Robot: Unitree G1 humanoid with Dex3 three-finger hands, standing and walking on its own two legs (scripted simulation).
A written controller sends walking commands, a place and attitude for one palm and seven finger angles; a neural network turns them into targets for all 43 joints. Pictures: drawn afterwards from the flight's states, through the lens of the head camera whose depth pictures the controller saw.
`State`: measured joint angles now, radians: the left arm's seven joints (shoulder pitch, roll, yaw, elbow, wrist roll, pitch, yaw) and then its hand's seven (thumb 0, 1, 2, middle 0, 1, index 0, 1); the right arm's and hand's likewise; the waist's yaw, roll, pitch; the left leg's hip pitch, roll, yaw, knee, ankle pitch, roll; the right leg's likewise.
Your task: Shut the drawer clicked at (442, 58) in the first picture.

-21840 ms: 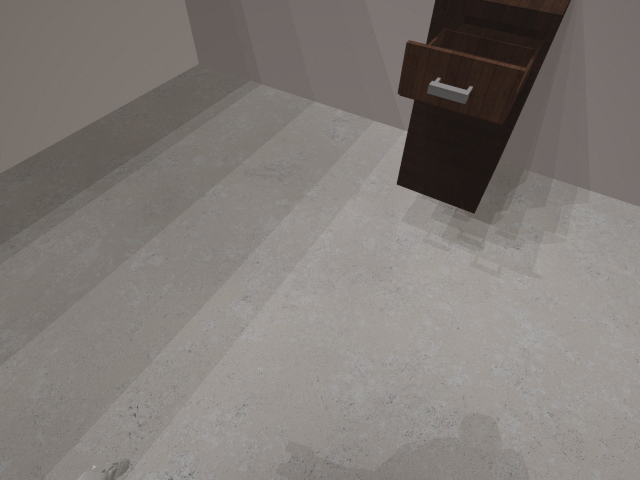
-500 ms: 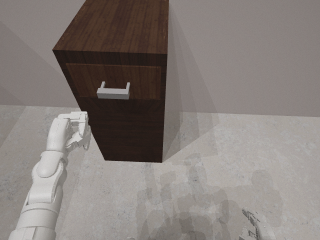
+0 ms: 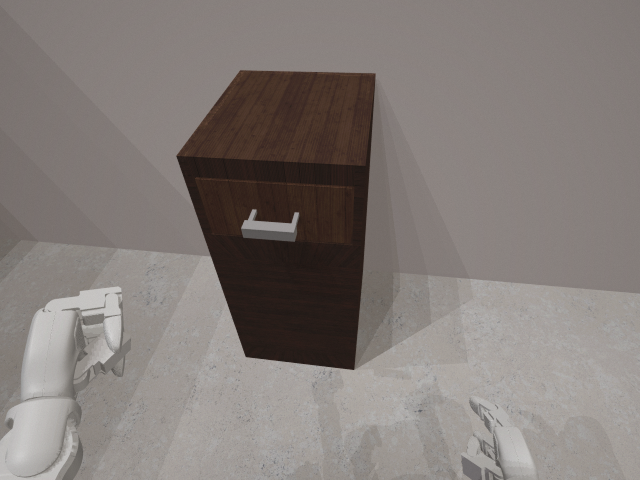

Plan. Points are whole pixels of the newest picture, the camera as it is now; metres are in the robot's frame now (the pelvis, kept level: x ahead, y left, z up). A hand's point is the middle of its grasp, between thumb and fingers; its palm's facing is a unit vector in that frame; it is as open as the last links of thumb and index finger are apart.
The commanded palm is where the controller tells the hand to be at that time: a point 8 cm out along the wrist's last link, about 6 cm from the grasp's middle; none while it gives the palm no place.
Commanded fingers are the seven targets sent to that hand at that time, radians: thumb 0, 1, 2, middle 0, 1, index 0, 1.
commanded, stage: draw the hand back to the body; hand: left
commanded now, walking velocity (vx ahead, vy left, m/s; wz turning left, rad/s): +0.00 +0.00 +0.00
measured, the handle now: (272, 223) +0.63 +0.18 -0.08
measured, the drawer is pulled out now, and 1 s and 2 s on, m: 0.00 0.00 0.00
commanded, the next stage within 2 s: step back with the hand held close in 0.30 s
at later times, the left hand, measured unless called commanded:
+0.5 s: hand (85, 357) +0.18 +0.24 +0.16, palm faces +0.39 -0.82 -0.41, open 3.2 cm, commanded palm +0.12 +0.28 +0.17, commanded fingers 0.00 0.90 0.90 -1.40 -1.60 -1.40 -1.60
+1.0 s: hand (36, 408) +0.13 +0.26 +0.15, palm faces +0.31 -0.81 -0.50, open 3.2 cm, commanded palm +0.07 +0.30 +0.17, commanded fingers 0.00 0.90 0.90 -1.40 -1.60 -1.40 -1.60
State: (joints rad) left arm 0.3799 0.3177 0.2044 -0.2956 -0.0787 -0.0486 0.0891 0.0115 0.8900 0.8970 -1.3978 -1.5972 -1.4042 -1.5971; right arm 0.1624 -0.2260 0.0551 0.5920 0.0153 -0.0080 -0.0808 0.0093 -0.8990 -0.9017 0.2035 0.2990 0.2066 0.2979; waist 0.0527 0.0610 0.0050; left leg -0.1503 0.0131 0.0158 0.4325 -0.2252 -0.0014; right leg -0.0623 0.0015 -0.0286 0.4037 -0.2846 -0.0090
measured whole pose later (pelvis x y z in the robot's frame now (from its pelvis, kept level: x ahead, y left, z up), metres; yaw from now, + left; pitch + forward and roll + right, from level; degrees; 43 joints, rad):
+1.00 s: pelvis -0.06 +0.02 +0.00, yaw +0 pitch +1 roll -1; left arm 0.64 0.40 0.36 -0.56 -0.05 -0.22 0.12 0.01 0.88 0.90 -1.40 -1.60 -1.41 -1.60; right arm 0.17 -0.22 -0.01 0.54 0.01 0.01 -0.09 0.01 -0.90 -0.90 0.20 0.30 0.21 0.30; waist 0.00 0.04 0.04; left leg -0.35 0.00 0.01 0.46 -0.14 0.03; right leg -0.26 -0.01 -0.03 0.45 -0.20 0.02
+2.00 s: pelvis -0.22 +0.02 -0.02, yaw -1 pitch +2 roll -3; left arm 0.62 0.47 0.41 -0.62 -0.07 -0.25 0.11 0.01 0.88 0.90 -1.40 -1.60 -1.41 -1.60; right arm 0.14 -0.17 0.00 0.56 -0.02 -0.08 -0.05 0.01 -0.90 -0.90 0.21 0.30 0.21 0.30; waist -0.02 0.00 0.02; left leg -0.53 0.04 0.04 0.44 -0.05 0.01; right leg -0.27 0.08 -0.02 0.56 -0.41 -0.03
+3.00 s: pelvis -0.24 +0.03 +0.00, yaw +0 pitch +1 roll -1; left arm 0.56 0.39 0.27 -0.39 -0.02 -0.23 0.10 0.00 0.89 0.90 -1.40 -1.60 -1.41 -1.60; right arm 0.17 -0.23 -0.01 0.66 0.01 -0.12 -0.03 0.01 -0.90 -0.90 0.20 0.30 0.21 0.30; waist 0.01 0.02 0.00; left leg -0.31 0.00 0.00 0.49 -0.20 0.01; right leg -0.21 0.03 -0.03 0.46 -0.27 -0.02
